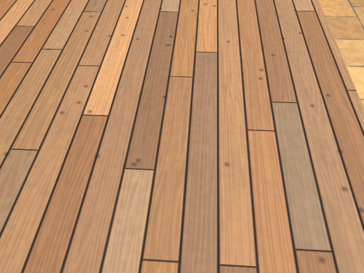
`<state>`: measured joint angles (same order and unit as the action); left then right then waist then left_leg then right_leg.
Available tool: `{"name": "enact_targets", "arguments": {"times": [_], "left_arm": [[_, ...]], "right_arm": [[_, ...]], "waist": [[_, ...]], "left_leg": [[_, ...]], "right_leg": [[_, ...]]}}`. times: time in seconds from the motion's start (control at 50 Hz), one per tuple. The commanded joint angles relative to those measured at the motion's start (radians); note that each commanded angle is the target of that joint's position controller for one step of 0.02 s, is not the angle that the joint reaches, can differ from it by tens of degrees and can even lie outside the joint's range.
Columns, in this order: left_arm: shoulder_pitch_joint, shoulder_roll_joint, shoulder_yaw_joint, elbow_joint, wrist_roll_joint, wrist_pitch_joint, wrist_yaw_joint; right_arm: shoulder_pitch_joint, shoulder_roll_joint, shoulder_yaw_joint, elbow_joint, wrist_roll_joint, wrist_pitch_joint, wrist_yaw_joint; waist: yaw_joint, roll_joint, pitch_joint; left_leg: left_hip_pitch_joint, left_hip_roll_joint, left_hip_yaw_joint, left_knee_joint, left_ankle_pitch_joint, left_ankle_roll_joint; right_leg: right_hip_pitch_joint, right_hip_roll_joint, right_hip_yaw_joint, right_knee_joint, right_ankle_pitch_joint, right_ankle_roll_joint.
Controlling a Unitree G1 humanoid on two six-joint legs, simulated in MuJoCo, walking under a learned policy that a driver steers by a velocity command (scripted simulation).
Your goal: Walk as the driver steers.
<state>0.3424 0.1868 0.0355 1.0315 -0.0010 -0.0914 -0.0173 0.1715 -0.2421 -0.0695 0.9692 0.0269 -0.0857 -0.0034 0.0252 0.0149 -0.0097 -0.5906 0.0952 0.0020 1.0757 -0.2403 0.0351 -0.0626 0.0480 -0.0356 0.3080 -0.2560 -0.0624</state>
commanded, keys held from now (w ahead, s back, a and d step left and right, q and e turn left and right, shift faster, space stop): w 0.14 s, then no key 0.86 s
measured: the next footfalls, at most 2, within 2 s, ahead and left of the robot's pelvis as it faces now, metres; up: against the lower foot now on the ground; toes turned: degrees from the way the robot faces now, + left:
left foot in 0.26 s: +0.30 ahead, +0.16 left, +0.00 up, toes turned +2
right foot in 0.64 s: +0.27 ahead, -0.07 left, +0.00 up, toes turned -1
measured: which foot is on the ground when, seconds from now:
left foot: up 0.00-0.24, down 0.26-1.00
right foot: down 0.00-0.26, up 0.28-0.62, down 0.64-1.00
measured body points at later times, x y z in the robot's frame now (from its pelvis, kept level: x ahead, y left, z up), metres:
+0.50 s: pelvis +0.18 +0.08 -0.01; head +0.21 +0.10 +0.44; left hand +0.26 +0.35 -0.15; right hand +0.27 -0.17 -0.14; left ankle +0.26 +0.16 -0.75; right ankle +0.19 -0.08 -0.70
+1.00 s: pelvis +0.24 +0.06 -0.01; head +0.25 +0.06 +0.44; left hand +0.28 +0.31 -0.16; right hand +0.31 -0.19 -0.15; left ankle +0.26 +0.16 -0.75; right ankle +0.23 -0.07 -0.75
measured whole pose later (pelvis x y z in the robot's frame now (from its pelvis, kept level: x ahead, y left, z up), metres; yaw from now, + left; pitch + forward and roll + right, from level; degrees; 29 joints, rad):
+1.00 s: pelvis +0.24 +0.06 -0.01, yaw +0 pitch -1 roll +0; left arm 0.21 0.19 0.05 1.09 0.00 -0.02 0.04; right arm 0.16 -0.22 -0.03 1.05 0.00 -0.01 -0.02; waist 0.00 0.00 0.04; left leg -0.24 -0.02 0.06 0.48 -0.23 0.04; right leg -0.21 -0.03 0.00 0.49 -0.27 0.02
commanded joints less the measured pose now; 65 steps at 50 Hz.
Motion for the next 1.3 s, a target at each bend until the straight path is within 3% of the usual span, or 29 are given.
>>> {"name": "enact_targets", "arguments": {"times": [0.02,0.08,0.14,0.18,0.22,0.24,0.26,0.28,0.3,0.32,0.34,0.36,0.38,0.42,0.46,0.5,0.56,0.62,0.64,0.66,0.68,0.7,0.72,0.8,0.9,1.3], "left_arm": [[0.009,0.167,0.028,-0.038,0.005,-0.005,0.025],[0.036,0.185,0.036,-0.031,-0.002,-0.006,0.031],[0.072,0.185,0.044,-0.009,-0.018,-0.005,0.03],[0.06,0.185,0.048,-0.002,-0.015,0.005,0.034],[0.032,0.202,0.054,-0.006,-0.012,0.019,0.037],[0.02,0.19,0.049,-0.012,-0.011,0.025,0.038],[0.032,0.166,0.038,-0.028,0.001,0.025,0.038],[0.152,0.07,0.009,-0.02,0.026,0.016,0.034],[0.225,0.068,0.007,0.012,-0.01,0.002,0.03],[0.143,0.142,0.027,0.0,-0.034,0.0,0.028],[0.046,0.153,0.029,-0.028,-0.036,0.007,0.034],[-0.001,0.153,0.035,-0.034,-0.023,0.02,0.045],[0.002,0.149,0.042,-0.037,-0.011,0.037,0.055],[0.044,0.104,0.04,-0.026,-0.002,0.062,0.062],[0.03,0.087,0.037,-0.033,0.001,0.074,0.072],[-0.023,0.095,0.034,-0.045,0.006,0.086,0.077],[-0.079,0.118,0.038,-0.051,0.002,0.103,0.074],[-0.094,0.112,0.037,-0.037,0.016,0.101,0.067],[-0.092,0.119,0.036,-0.035,0.024,0.099,0.067],[-0.085,0.143,0.036,-0.036,0.025,0.095,0.068],[-0.107,0.209,0.053,-0.017,0.006,0.094,0.067],[-0.114,0.154,0.046,-0.015,0.002,0.086,0.061],[-0.122,0.123,0.037,-0.009,0.01,0.079,0.059],[-0.137,0.121,0.035,0.003,0.007,0.059,0.058],[-0.115,0.124,0.031,0.025,0.003,0.06,0.06],[-0.108,0.101,0.021,0.067,0.004,0.083,0.068]], "right_arm": [[-0.084,-0.023,-0.005,-0.072,-0.011,0.002,-0.003],[-0.199,-0.019,0.004,-0.105,-0.006,0.003,0.009],[-0.263,-0.038,0.005,-0.13,0.0,0.003,0.021],[-0.269,-0.057,0.001,-0.141,-0.007,-0.005,0.03],[-0.163,-0.101,-0.02,-0.116,-0.016,-0.012,0.033],[-0.029,-0.135,-0.04,-0.07,-0.022,-0.014,0.03],[0.1,-0.195,-0.056,-0.037,-0.035,-0.015,0.025],[0.178,-0.259,-0.059,-0.023,-0.052,-0.006,0.019],[0.21,-0.225,-0.045,-0.016,-0.038,0.002,0.028],[0.115,-0.18,-0.032,-0.033,-0.023,0.002,0.032],[0.007,-0.134,-0.016,-0.055,-0.02,0.002,0.029],[-0.06,-0.101,-0.001,-0.065,-0.029,-0.001,0.031],[-0.095,-0.081,0.005,-0.064,-0.039,-0.004,0.03],[-0.105,-0.063,0.014,-0.044,-0.06,-0.005,0.029],[-0.114,-0.078,0.015,-0.036,-0.066,-0.004,0.018],[-0.11,-0.099,0.011,-0.032,-0.06,0.003,0.005],[-0.085,-0.113,0.011,-0.021,-0.048,0.023,-0.008],[-0.076,-0.083,0.023,-0.009,-0.031,0.039,-0.014],[-0.04,-0.068,0.029,0.006,-0.031,0.042,-0.014],[-0.025,-0.067,0.029,0.008,-0.034,0.042,-0.013],[0.029,-0.071,0.021,0.009,-0.031,0.047,-0.015],[-0.003,-0.084,0.021,0.009,-0.039,0.052,-0.021],[-0.011,-0.079,0.021,0.006,-0.037,0.057,-0.024],[0.0,-0.062,0.024,0.024,-0.038,0.061,-0.023],[-0.011,-0.063,0.023,0.037,-0.031,0.065,-0.018],[-0.003,-0.065,0.023,0.089,-0.028,0.079,-0.028]], "waist": [[-0.004,-0.073,0.106],[0.023,-0.094,0.116],[0.032,-0.093,0.139],[0.012,-0.089,0.135],[-0.051,-0.118,0.043],[-0.112,-0.111,-0.04],[-0.147,-0.046,-0.155],[-0.097,0.212,-0.303],[-0.103,0.263,-0.459],[-0.092,0.153,-0.325],[-0.07,0.08,-0.191],[-0.043,0.014,-0.118],[-0.012,0.021,-0.096],[0.025,0.059,-0.086],[0.04,0.082,-0.078],[0.024,0.087,-0.089],[0.003,0.084,-0.068],[0.018,0.055,-0.002],[0.015,0.028,0.016],[-0.003,-0.007,0.032],[-0.062,-0.128,0.05],[-0.033,-0.114,0.055],[-0.039,-0.116,0.045],[-0.039,-0.08,0.002],[-0.026,-0.038,-0.02],[-0.023,-0.018,0.028]], "left_leg": [[-0.094,0.018,0.001,-0.214,0.147,-0.029],[-0.015,-0.016,0.024,-0.405,0.259,-0.033],[-0.023,-0.014,0.003,-0.481,0.267,-0.012],[0.004,-0.03,0.002,-0.531,0.231,0.014],[0.18,-0.081,0.031,-0.557,0.216,0.042],[0.353,-0.111,0.052,-0.581,0.273,0.065],[0.606,-0.002,-0.041,-0.542,0.555,0.105],[0.935,0.266,-0.366,-0.514,0.878,0.251],[0.955,0.35,-0.603,-0.645,0.771,0.344],[0.803,0.299,-0.487,-0.682,0.628,0.298],[0.648,0.251,-0.36,-0.713,0.538,0.25],[0.502,0.208,-0.283,-0.752,0.517,0.222],[0.397,0.176,-0.23,-0.782,0.494,0.203],[0.273,0.137,-0.157,-0.822,0.493,0.2],[0.232,0.112,-0.106,-0.838,0.483,0.206],[0.234,0.107,-0.101,-0.852,0.363,0.202],[0.223,0.109,-0.139,-0.894,0.013,0.184],[0.18,0.067,-0.144,-0.882,-0.231,0.122],[0.179,0.045,-0.141,-0.866,-0.27,0.085],[0.176,0.013,-0.12,-0.816,-0.241,0.055],[0.207,-0.053,-0.049,-0.814,-0.186,0.033],[0.297,-0.067,-0.02,-0.763,-0.128,0.02],[0.338,-0.066,-0.013,-0.739,-0.088,0.022],[0.379,-0.063,-0.002,-0.694,0.06,0.036],[0.408,-0.059,0.001,-0.665,0.177,0.036],[0.404,-0.048,-0.017,-0.677,0.158,0.031]], "right_leg": [[-0.055,-0.238,0.155,-0.183,0.327,-0.14],[-0.078,-0.232,0.12,-0.209,0.259,-0.131],[-0.003,-0.279,0.126,-0.201,0.234,-0.13],[0.057,-0.292,0.112,-0.127,0.398,-0.105],[0.089,-0.272,0.089,0.027,0.693,-0.067],[0.065,-0.223,0.064,0.182,0.784,-0.038],[-0.078,-0.159,0.029,0.408,0.596,0.008],[-0.39,-0.001,-0.004,0.803,-0.161,0.079],[-0.454,0.048,0.159,1.016,-0.427,0.09],[-0.509,-0.014,0.176,1.067,-0.382,0.081],[-0.541,-0.069,0.12,1.03,-0.31,0.076],[-0.503,-0.111,0.101,0.97,-0.247,0.077],[-0.429,-0.142,0.105,0.901,-0.207,0.071],[-0.3,-0.148,0.096,0.801,-0.159,0.067],[-0.26,-0.146,0.082,0.638,-0.135,0.075],[-0.227,-0.143,0.076,0.504,-0.081,0.08],[-0.184,-0.13,0.064,0.387,-0.013,0.081],[-0.103,-0.112,0.038,0.2,0.063,0.059],[-0.083,-0.137,0.065,0.134,0.105,0.045],[-0.08,-0.177,0.101,0.106,0.134,0.026],[-0.16,-0.159,0.093,0.114,0.0,0.004],[-0.241,-0.141,0.092,0.076,-0.085,0.014],[-0.264,-0.14,0.092,0.054,-0.091,0.031],[-0.205,-0.129,0.079,0.082,0.08,0.055],[-0.166,-0.12,0.066,0.112,0.174,0.048],[-0.148,-0.096,0.04,0.103,0.135,0.06]]}}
